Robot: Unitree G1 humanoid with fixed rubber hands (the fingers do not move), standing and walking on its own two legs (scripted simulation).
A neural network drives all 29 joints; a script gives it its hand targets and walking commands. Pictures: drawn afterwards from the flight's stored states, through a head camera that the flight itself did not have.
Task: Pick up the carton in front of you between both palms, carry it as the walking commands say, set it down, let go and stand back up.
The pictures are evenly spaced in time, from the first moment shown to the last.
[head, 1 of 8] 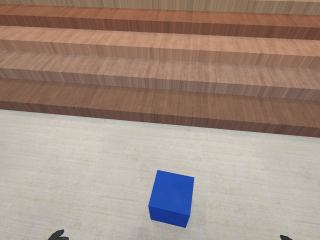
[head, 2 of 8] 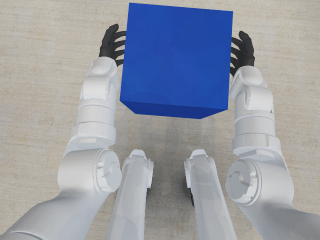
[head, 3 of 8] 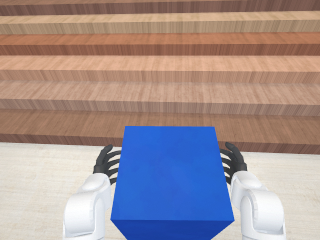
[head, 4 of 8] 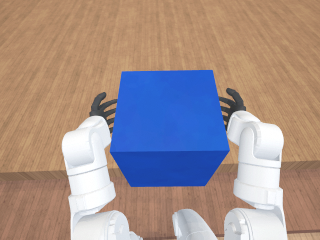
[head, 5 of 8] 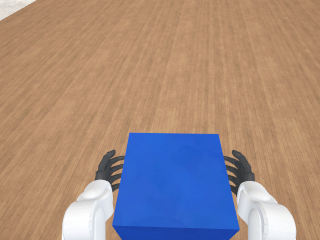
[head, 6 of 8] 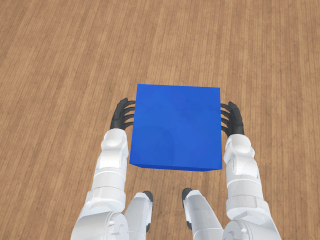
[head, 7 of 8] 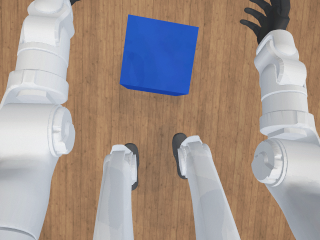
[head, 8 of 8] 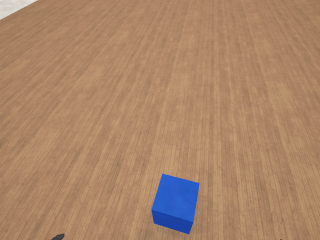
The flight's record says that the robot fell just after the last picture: no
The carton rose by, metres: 1.58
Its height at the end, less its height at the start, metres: +0.83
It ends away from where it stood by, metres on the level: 5.11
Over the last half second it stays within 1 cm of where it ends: yes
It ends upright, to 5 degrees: yes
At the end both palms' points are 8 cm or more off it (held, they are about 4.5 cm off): yes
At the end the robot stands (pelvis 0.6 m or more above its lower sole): yes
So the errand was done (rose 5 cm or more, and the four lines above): yes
